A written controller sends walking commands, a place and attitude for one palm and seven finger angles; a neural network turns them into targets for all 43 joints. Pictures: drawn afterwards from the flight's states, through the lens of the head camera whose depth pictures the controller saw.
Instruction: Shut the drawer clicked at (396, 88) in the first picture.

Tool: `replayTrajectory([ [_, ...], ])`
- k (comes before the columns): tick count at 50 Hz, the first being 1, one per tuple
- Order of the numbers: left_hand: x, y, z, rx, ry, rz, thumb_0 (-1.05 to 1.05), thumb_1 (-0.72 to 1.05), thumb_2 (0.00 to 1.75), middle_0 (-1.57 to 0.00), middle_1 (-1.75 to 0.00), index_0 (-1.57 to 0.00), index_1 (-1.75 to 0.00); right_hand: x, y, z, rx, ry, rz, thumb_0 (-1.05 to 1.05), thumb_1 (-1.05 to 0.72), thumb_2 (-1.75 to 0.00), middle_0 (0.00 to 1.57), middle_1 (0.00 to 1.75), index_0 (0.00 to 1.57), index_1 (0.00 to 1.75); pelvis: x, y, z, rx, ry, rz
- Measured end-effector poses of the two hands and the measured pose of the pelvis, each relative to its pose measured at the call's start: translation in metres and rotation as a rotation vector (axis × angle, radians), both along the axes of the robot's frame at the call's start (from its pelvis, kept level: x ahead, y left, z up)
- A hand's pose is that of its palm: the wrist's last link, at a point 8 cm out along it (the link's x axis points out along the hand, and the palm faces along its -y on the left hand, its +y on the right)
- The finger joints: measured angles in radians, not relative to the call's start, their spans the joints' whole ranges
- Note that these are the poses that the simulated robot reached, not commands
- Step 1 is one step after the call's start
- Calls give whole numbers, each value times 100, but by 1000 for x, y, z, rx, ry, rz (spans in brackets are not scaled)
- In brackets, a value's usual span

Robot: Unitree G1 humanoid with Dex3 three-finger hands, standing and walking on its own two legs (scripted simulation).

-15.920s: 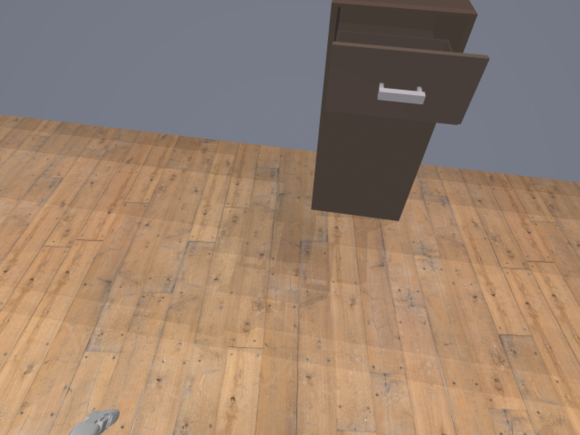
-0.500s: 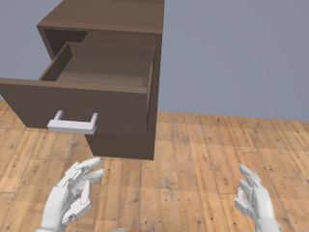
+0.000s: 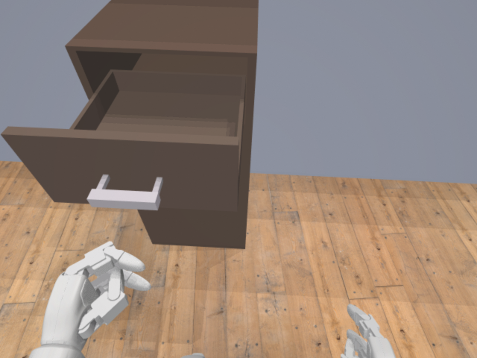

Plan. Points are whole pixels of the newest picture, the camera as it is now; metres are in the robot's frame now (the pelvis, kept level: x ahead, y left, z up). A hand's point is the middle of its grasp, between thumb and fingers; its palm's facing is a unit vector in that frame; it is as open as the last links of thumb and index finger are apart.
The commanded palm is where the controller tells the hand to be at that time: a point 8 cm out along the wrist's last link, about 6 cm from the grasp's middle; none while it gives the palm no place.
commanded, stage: raise the hand and make a fist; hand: left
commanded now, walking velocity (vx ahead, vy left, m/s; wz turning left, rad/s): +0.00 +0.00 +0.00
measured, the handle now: (128, 190) +0.37 +0.22 +0.08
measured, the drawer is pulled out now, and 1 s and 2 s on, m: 0.29 0.29 0.29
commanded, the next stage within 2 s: bring the fist close to the handle in 1.02 s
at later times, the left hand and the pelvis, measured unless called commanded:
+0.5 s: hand (108, 276) +0.19 +0.17 +0.15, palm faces +0.04 -0.99 -0.10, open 3.2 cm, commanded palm +0.15 +0.22 +0.16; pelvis +0.03 -0.01 +0.02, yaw +2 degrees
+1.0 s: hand (96, 271) +0.19 +0.18 +0.16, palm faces +0.05 -0.99 -0.12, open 3.3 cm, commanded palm +0.15 +0.23 +0.17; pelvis +0.03 -0.02 +0.03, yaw +1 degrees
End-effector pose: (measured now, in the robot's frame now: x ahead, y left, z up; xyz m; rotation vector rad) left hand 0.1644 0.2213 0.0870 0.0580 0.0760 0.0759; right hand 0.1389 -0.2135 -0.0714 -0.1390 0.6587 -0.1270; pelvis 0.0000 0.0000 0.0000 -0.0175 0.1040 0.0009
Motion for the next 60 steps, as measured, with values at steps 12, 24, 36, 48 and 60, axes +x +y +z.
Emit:
replayTrajectory([
  [12,6,-19,25,20,-75,-125,2,90,90,-115,-133,-115,-133,43,-21,25,-63,-134,26,2,-91,-89,20,30,20,30,12,-1,5,-4,-15,19],
  [24,2,-1,69,53,-147,-34,2,90,90,-136,-155,-135,-155,86,0,48,9,-243,106,2,-91,-89,20,30,20,30,30,-9,18,-4,-61,29],
  [36,4,12,91,80,-157,-11,2,90,90,-140,-160,-140,-160,86,-3,54,14,-253,113,2,-91,-89,21,30,20,30,32,-18,28,1,-97,33],
  [48,3,4,78,55,-95,-49,2,90,90,-140,-160,-140,-160,71,-22,57,-19,-259,74,2,-91,-89,20,30,20,30,28,-19,32,6,-109,21],
  [60,5,10,76,36,-104,-33,2,90,90,-140,-160,-140,-160,67,-16,54,-10,-258,77,2,-91,-89,20,30,20,30,25,-16,32,3,-113,23],
])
